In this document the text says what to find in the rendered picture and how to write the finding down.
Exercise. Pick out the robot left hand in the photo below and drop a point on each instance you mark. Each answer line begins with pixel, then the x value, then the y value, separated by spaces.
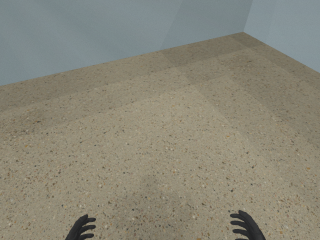
pixel 77 229

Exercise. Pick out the robot right hand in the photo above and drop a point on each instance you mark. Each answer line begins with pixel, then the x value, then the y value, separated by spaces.
pixel 252 231

